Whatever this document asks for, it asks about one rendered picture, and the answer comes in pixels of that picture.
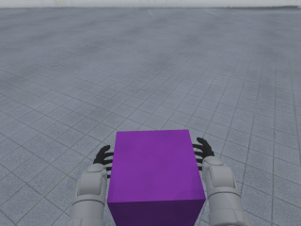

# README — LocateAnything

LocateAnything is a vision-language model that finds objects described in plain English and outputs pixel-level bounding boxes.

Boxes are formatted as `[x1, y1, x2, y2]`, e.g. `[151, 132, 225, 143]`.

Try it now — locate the robot right hand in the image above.
[192, 137, 214, 171]

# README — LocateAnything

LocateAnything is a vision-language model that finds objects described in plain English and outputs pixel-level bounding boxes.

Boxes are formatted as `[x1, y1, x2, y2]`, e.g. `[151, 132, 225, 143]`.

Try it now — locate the carton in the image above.
[106, 129, 206, 226]

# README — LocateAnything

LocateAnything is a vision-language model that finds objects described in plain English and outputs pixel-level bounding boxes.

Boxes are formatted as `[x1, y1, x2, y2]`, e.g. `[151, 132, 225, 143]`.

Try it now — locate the right robot forearm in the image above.
[202, 155, 252, 226]

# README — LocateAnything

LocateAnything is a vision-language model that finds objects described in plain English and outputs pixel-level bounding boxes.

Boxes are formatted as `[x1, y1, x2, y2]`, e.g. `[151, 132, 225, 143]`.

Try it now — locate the left robot forearm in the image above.
[65, 163, 107, 226]

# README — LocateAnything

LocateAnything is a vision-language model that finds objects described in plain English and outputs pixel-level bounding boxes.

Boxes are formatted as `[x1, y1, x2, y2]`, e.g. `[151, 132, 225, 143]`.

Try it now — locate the robot left hand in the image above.
[93, 145, 114, 179]

